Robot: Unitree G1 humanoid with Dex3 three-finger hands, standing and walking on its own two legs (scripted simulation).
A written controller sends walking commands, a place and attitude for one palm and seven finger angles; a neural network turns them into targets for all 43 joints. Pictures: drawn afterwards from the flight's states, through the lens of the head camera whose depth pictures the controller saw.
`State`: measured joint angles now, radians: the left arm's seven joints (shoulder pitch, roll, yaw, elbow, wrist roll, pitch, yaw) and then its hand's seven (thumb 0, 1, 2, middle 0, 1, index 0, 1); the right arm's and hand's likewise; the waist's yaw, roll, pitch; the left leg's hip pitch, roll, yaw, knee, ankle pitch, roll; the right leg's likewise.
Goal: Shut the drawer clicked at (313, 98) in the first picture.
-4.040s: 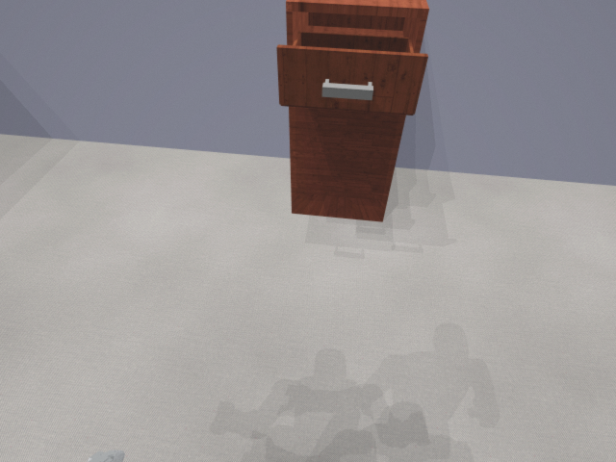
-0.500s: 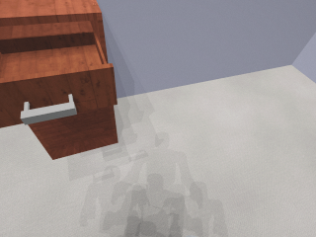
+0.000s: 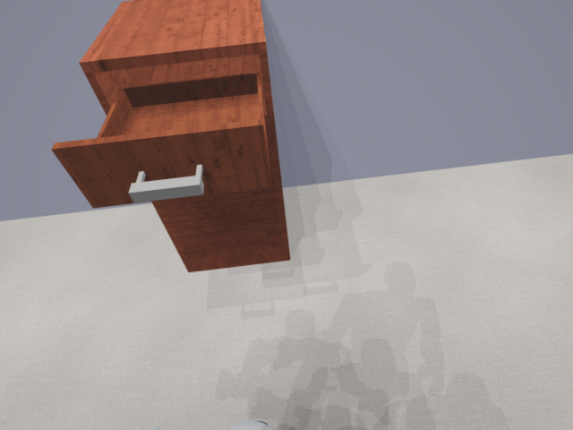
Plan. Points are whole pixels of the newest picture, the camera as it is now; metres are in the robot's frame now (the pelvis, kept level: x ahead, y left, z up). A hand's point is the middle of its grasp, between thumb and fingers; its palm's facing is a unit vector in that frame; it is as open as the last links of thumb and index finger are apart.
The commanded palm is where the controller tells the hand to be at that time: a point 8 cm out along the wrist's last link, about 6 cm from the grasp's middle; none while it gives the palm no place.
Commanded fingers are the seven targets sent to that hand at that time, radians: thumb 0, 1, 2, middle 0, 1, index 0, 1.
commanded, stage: turn to face it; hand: left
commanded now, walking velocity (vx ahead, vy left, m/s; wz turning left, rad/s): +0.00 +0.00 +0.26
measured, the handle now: (169, 180) +0.54 +0.26 +0.03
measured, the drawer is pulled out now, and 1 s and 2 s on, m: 0.30 0.30 0.30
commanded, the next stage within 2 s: take the last steps up to it in 0.04 s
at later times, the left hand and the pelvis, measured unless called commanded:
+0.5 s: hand out of the picture -0.11 +0.19 -0.18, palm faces +0.22 -0.96 -0.16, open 7.4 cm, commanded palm none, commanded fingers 0.00 0.90 0.90 -0.20 -0.30 -0.20 -0.30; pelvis +0.00 +0.03 +0.00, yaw +6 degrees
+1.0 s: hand (205, 365) +0.26 +0.18 -0.17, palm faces +0.09 -0.97 -0.22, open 7.3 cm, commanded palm none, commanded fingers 0.00 0.90 0.90 -0.20 -0.30 -0.20 -0.30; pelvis +0.16 -0.01 -0.02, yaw +6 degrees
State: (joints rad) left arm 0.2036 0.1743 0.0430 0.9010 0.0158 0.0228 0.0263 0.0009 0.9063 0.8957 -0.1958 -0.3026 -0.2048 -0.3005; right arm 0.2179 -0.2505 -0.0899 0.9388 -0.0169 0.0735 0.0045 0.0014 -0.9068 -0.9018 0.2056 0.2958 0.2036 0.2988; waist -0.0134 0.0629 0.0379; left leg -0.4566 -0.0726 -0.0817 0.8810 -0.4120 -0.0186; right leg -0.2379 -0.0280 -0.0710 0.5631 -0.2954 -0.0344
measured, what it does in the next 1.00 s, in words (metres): walks ahead: left foot, then right foot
